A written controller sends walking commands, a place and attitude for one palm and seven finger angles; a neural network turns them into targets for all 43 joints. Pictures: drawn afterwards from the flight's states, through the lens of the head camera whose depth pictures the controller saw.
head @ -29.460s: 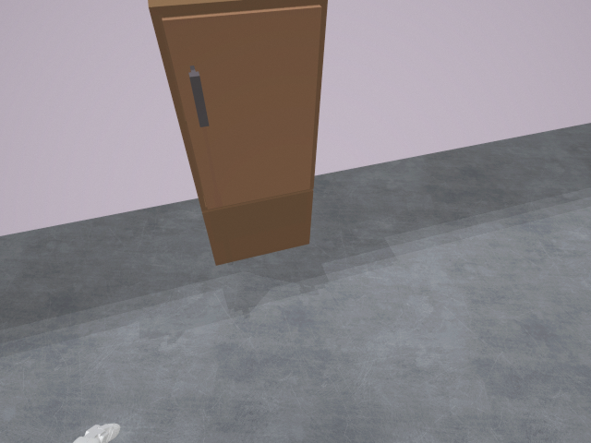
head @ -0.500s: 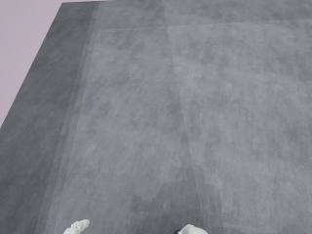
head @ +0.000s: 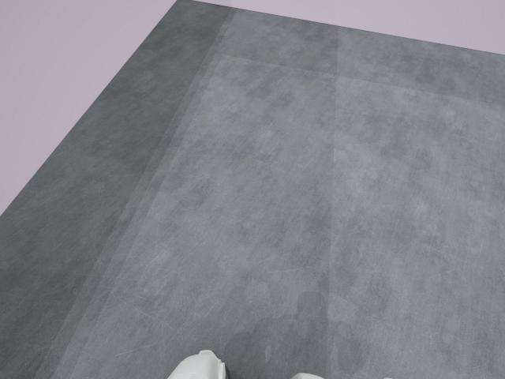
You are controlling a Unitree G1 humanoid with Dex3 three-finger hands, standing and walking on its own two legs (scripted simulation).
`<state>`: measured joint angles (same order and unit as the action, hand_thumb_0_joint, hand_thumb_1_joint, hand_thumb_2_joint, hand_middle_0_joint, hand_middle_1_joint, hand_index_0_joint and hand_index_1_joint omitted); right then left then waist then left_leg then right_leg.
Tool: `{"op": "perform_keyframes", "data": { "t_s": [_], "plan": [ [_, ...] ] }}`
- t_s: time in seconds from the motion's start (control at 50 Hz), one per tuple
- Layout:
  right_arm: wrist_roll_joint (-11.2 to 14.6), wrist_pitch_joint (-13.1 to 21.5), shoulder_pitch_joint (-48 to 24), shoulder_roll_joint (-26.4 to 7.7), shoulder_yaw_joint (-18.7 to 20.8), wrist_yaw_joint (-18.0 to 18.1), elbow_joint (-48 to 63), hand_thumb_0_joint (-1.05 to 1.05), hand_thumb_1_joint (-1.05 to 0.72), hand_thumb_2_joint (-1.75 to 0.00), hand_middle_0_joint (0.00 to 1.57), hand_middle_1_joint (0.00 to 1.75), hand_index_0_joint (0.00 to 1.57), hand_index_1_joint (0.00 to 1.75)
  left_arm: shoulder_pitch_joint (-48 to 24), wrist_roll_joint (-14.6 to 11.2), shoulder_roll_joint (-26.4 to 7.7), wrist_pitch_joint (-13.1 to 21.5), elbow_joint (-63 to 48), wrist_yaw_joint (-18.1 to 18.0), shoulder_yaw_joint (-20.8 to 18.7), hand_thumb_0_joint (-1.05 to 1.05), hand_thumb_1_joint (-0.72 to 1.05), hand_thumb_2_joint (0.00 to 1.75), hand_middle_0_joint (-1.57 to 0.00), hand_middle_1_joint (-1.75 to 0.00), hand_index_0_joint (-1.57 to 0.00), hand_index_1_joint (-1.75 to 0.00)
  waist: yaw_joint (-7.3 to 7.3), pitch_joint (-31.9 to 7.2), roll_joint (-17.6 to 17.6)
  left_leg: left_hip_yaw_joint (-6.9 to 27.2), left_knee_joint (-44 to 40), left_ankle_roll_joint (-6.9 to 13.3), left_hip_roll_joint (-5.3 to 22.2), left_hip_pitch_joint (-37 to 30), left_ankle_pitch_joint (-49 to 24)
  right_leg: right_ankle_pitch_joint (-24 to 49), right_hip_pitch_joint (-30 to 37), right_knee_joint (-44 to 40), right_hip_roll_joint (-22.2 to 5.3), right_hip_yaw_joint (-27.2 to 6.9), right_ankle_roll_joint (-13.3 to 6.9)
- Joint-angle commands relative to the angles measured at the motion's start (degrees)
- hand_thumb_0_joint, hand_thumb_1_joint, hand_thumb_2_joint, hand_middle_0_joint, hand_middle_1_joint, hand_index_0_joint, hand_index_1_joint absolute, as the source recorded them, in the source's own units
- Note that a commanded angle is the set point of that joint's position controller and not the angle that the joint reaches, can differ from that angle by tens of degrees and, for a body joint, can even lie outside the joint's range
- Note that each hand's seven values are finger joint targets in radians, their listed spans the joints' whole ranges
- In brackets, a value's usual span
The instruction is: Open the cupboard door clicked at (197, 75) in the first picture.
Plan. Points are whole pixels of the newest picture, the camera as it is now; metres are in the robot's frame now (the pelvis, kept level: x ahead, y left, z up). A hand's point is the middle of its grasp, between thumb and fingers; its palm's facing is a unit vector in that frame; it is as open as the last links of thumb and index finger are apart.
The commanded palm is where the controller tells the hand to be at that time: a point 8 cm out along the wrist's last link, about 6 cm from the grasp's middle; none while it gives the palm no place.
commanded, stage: turn to face it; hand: left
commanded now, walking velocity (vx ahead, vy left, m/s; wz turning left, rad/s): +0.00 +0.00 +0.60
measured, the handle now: out of the picture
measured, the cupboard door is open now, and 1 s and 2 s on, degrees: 48 48 48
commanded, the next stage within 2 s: none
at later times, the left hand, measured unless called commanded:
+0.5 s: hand out of the picture +0.09 +0.15 -0.13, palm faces +0.26 -0.92 -0.30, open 7.4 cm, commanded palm none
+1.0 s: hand out of the picture -0.10 +0.08 -0.17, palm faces +0.63 -0.74 -0.24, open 7.4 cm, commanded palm none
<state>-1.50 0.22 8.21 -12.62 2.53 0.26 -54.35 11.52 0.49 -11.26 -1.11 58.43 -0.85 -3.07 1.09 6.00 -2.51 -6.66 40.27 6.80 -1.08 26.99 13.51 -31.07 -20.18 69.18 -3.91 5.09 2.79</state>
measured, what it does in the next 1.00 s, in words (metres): steps on the spot, turning left: right foot, then left foot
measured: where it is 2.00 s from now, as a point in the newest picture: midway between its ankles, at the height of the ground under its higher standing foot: outside the picture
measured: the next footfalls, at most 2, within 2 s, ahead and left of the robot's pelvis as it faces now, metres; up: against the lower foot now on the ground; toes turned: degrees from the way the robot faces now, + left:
right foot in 0.48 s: +0.07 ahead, -0.18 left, +0.00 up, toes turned +16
left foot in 0.98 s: +0.01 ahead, +0.03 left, +0.00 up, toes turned +42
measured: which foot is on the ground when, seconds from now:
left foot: down 0.00-0.46, up 0.48-0.96, down 0.98-1.00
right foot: up 0.00-0.46, down 0.48-1.00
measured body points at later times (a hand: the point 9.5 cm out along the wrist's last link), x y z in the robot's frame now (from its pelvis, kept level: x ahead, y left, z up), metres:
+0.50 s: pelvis +0.03 -0.08 +0.02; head +0.09 -0.08 +0.46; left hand +0.07 +0.20 -0.11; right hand +0.16 -0.32 -0.14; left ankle +0.08 +0.05 -0.70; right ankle +0.03 -0.19 -0.72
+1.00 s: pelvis +0.03 -0.08 +0.01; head +0.06 -0.03 +0.45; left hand -0.13 +0.12 -0.15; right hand +0.32 -0.18 -0.11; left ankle -0.02 +0.00 -0.72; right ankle +0.04 -0.19 -0.71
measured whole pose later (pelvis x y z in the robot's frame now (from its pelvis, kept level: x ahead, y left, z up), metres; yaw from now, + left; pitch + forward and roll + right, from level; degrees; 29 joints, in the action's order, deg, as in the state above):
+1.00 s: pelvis +0.03 -0.08 +0.01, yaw +37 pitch +0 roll +1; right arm -1.1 -3.1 0.6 -13.7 3.1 -1.6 -51.1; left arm 19.5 1.1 -13.3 -0.7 54.7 -0.9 -3.1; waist -2.2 6.7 -3.3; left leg -6.7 36.0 1.2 -0.6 17.8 15.8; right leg -26.7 -12.6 42.7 -9.8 17.7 0.8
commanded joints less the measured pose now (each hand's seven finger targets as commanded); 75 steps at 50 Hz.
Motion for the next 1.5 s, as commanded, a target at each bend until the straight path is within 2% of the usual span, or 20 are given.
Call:
{"op": "perform_keyframes", "data": {
  "t_s": [0.0,0.06,0.26,0.4,0.42,0.44,0.46,0.48,0.5,0.56,0.72,0.9,0.94,0.96,0.98,1.0,1.06,1.12,1.36,1.48],
  "plan": [
    [0.4,0.4,2.7,-9.7,2.2,1.1,3.4,0.00,-0.90,-0.90,0.20,0.30,0.20,0.30,1.4,1.1,-5.5,0.2,-5.8,0.1,-2.0,0.00,0.90,0.90,-0.20,-0.30,-0.20,-0.30,-1.12,-7.7,9.7,22.8,-24.1,2.1,15.5,-9.0,-7.6,9.8,-11.2,5.8,-2.2,-6.8,1.6],
    [0.5,0.7,2.5,-10.3,2.7,0.7,4.2,0.00,-0.90,-0.90,0.20,0.30,0.20,0.30,3.2,1.1,-5.2,-0.3,-5.7,0.2,-2.0,0.00,0.90,0.90,-0.20,-0.30,-0.20,-0.30,-1.88,-12.0,7.2,19.7,-23.7,0.8,12.8,-10.8,-7.1,13.0,-10.2,2.4,-1.3,-6.3,2.4],
    [0.2,-0.6,6.0,-11.3,4.2,0.2,4.1,0.00,-0.90,-0.90,0.20,0.30,0.20,0.30,-4.8,0.8,-6.1,-0.2,-10.9,-0.2,-1.7,0.00,0.90,0.90,-0.20,-0.30,-0.20,-0.30,1.17,-11.9,10.3,28.9,-22.4,3.2,12.9,-16.6,-5.5,7.4,-11.8,-13.5,1.5,-6.5,2.9],
    [0.3,-2.0,1.2,-11.4,5.1,0.1,6.1,0.00,-0.90,-0.90,0.20,0.30,0.20,0.30,3.2,0.0,-7.4,0.3,-10.0,-0.6,-2.0,0.00,0.90,0.90,-0.20,-0.30,-0.20,-0.30,-1.89,-12.9,11.7,31.3,-19.0,0.2,8.4,-7.2,-3.8,11.8,8.8,-38.6,5.4,-5.0,0.1],
    [0.8,-2.1,0.0,-9.9,5.0,-0.2,6.8,0.00,-0.90,-0.90,0.20,0.30,0.20,0.30,6.5,0.3,-9.4,0.8,-9.6,-0.9,-2.4,0.00,0.90,0.90,-0.20,-0.30,-0.20,-0.30,-3.63,-13.9,7.3,28.7,-14.6,-2.3,5.6,-1.2,0.0,14.9,17.2,-48.3,2.5,-7.4,-0.9],
    [1.4,-2.1,0.5,-5.9,4.6,-0.5,7.5,0.00,-0.90,-0.90,0.20,0.30,0.20,0.30,7.3,1.1,-14.0,1.3,-9.8,-1.3,-3.4,0.00,0.90,0.90,-0.20,-0.30,-0.20,-0.30,-4.08,-12.8,-8.2,18.6,-1.2,-7.3,-2.2,11.2,12.1,7.2,24.1,-57.5,-12.4,-23.4,-6.0],
    [0.7,-1.7,-0.8,-6.6,4.5,-0.5,8.1,0.00,-0.90,-0.90,0.20,0.30,0.20,0.30,3.4,1.2,-15.9,1.1,-11.1,-1.5,-2.7,0.00,0.90,0.90,-0.20,-0.30,-0.20,-0.30,-3.56,-8.7,-15.0,10.3,13.8,-9.7,-5.2,15.2,19.9,16.6,17.1,-57.9,-24.3,-32.2,-11.0],
    [0.1,-1.9,0.4,-8.6,4.6,-0.9,7.0,0.00,-0.90,-0.90,0.20,0.30,0.20,0.30,-0.5,0.8,-13.5,1.2,-11.9,-1.6,-1.9,0.00,0.90,0.90,-0.20,-0.30,-0.20,-0.30,-1.06,-6.9,-8.2,12.8,23.1,-8.9,-1.8,11.6,17.4,24.6,11.0,-54.9,-22.2,-24.4,-11.6],
    [0.0,-2.7,2.2,-7.7,4.7,-1.1,4.9,0.00,-0.90,-0.90,0.20,0.30,0.20,0.30,-3.7,0.5,-9.6,1.9,-12.2,-1.6,-1.3,0.00,0.90,0.90,-0.20,-0.30,-0.20,-0.30,1.20,-6.2,-8.9,12.7,27.8,-9.5,-0.5,11.4,13.4,34.0,11.3,-52.6,-16.9,-18.5,-10.1],
    [0.5,-3.4,2.1,-6.2,3.7,-1.5,3.8,0.00,-0.90,-0.90,0.20,0.30,0.20,0.30,-1.1,0.1,-7.9,2.4,-11.7,-1.5,-0.8,0.00,0.90,0.90,-0.20,-0.30,-0.20,-0.30,1.05,-7.5,-6.5,8.6,30.4,-11.2,0.9,11.1,7.5,52.4,17.1,-46.7,-11.9,-7.0,-6.8],
    [0.8,-4.1,-6.4,-5.2,2.2,-1.5,4.8,0.00,-0.90,-0.90,0.20,0.30,0.20,0.30,10.6,0.6,-9.7,2.2,-8.3,-1.7,-1.3,0.00,0.90,0.90,-0.20,-0.30,-0.20,-0.30,-3.69,-7.0,-8.5,4.8,19.0,-11.4,2.1,9.4,10.5,63.2,25.8,-44.1,-14.3,-3.0,-5.7],
    [1.0,-2.7,-6.7,-4.8,1.6,-1.6,6.2,0.00,-0.90,-0.90,0.20,0.30,0.20,0.30,8.4,1.2,-12.5,2.0,-8.0,-1.0,-2.5,0.00,0.90,0.90,-0.20,-0.30,-0.20,-0.30,-2.03,-7.6,-9.1,-0.7,-0.8,-7.9,0.6,-5.8,10.2,59.9,18.6,-38.1,-18.0,1.9,-8.4],
    [0.5,-2.0,1.6,-7.6,2.6,-1.5,4.4,0.00,-0.90,-0.90,0.20,0.30,0.20,0.30,6.1,0.4,-12.7,2.0,-8.3,-0.5,-2.6,0.00,0.90,0.90,-0.20,-0.30,-0.20,-0.30,2.97,-12.2,-4.4,0.7,-13.5,-6.0,1.2,-21.9,-3.5,52.0,10.6,-24.4,-15.9,6.4,-4.2],
    [0.1,-1.5,6.4,-14.4,4.4,-1.2,3.4,0.00,-0.90,-0.90,0.20,0.30,0.20,0.30,4.1,0.0,-9.8,1.7,-10.5,0.1,-2.2,0.00,0.90,0.90,-0.20,-0.30,-0.20,-0.30,5.69,-15.3,10.7,18.4,-15.6,0.3,15.1,-34.0,-21.0,18.0,-5.8,-10.3,-8.4,7.8,0.0],
    [0.8,-1.7,9.3,-18.5,5.1,-0.6,3.2,0.00,-0.90,-0.90,0.20,0.30,0.20,0.30,0.6,0.0,-7.4,1.1,-13.2,-0.1,-1.1,0.00,0.90,0.90,-0.20,-0.30,-0.20,-0.30,6.14,-16.1,19.4,33.3,-16.5,7.8,25.8,-35.0,-46.7,-7.3,-15.7,-0.5,-2.5,1.8,2.0],
    [1.0,-2.1,8.4,-17.7,4.7,-0.4,3.1,0.00,-0.90,-0.90,0.20,0.30,0.20,0.30,-0.1,0.4,-9.4,0.2,-13.8,-0.7,-1.5,0.00,0.90,0.90,-0.20,-0.30,-0.20,-0.30,4.82,-15.1,10.0,27.9,-16.4,9.1,27.1,-31.3,-40.3,-6.5,-15.6,1.5,-4.2,-4.5,1.1],
    [0.5,-1.7,-1.0,-13.6,3.6,0.6,6.5,0.00,-0.90,-0.90,0.20,0.30,0.20,0.30,-1.0,1.0,-9.0,-0.9,-10.6,-0.3,-2.1,0.00,0.90,0.90,-0.20,-0.30,-0.20,-0.30,0.89,-5.6,10.3,22.4,-21.9,3.3,17.3,-16.9,-18.7,4.9,-14.1,1.3,-4.0,-6.4,2.3],
    [0.9,-0.9,-1.8,-12.2,3.0,0.5,6.5,0.00,-0.90,-0.90,0.20,0.30,0.20,0.30,2.2,1.2,-8.5,-1.2,-8.7,0.5,-2.3,0.00,0.90,0.90,-0.20,-0.30,-0.20,-0.30,-1.79,-5.3,9.3,18.2,-24.0,-0.3,12.4,-15.3,-14.2,13.2,-13.0,0.6,-2.7,-6.0,3.0],
    [0.2,-0.7,7.3,-11.4,4.0,0.5,4.0,0.00,-0.90,-0.90,0.20,0.30,0.20,0.30,-8.0,0.5,-7.1,-0.1,-13.4,-0.1,-1.5,0.00,0.90,0.90,-0.20,-0.30,-0.20,-0.30,1.25,-9.6,10.6,28.3,-19.9,3.6,12.7,-21.6,-20.4,8.1,-12.4,-14.8,1.2,-6.8,3.2],
    [0.3,-1.5,5.2,-11.3,4.6,0.8,4.5,0.00,-0.90,-0.90,0.20,0.30,0.20,0.30,-3.6,-0.4,-7.0,0.5,-12.7,-0.7,-1.4,0.00,0.90,0.90,-0.20,-0.30,-0.20,-0.30,-0.68,-12.9,12.7,32.1,-15.1,1.6,10.2,-15.8,-26.1,10.6,4.5,-34.7,5.1,-6.3,0.9]
  ]
}}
